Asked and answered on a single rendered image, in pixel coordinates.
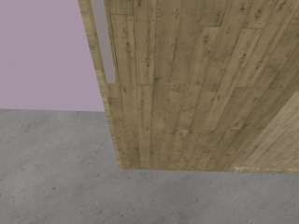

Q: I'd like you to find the handle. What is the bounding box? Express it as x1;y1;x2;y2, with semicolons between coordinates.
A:
91;0;116;83

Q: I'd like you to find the wardrobe door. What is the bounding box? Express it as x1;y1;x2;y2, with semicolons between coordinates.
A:
233;89;299;169
86;0;299;172

